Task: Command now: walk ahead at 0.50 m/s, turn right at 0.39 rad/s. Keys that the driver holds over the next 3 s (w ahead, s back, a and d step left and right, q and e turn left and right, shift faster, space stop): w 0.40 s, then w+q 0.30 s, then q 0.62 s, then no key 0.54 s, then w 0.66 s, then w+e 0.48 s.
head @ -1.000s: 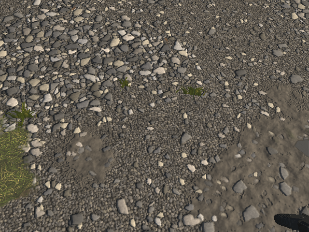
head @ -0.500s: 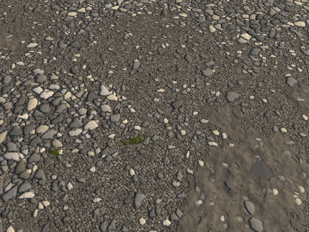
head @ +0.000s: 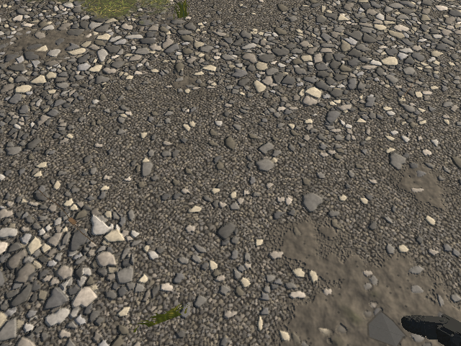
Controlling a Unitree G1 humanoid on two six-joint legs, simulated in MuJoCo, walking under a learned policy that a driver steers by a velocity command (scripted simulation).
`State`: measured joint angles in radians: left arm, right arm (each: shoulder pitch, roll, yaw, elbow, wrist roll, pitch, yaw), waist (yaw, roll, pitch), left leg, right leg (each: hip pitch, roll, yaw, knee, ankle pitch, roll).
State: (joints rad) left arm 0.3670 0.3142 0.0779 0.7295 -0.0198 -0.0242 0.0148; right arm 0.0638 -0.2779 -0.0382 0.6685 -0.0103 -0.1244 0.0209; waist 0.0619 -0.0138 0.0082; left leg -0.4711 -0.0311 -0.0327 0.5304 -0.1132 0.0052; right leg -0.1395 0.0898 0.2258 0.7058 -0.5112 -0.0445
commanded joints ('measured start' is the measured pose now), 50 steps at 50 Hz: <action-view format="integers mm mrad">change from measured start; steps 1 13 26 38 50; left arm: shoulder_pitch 133 -253 73 -168 24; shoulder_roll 70 -3 151 90 63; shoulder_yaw -9 -34 31 18 -9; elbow -63 -147 -86 -13 -21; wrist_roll -27 13 24 36 44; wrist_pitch -29 -46 -49 -84 -34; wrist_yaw -1 -27 -26 -7 -3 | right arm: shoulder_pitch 328 242 354 132 264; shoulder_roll -207 -167 -138 -52 -291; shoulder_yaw -77 -49 -16 -24 -98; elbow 26 87 117 40 -76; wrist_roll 14 23 44 23 -8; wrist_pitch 1 23 30 82 93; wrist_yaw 5 -12 -16 -1 5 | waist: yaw -119 -119 62 -65 -102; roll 255 94 -174 -43 222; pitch -260 11 -307 47 -478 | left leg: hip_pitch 758 339 -283 -159 751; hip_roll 432 233 39 137 421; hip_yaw -812 -136 -95 -25 -646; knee -249 -379 717 301 -51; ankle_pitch -511 99 -457 121 754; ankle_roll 267 211 13 -32 441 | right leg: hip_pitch -620 -485 481 -16 -478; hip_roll -34 -177 -496 -304 -20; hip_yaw -24 -185 424 -325 -146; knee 584 40 -378 -548 739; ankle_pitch -50 418 147 785 -232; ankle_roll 25 53 -241 -127 120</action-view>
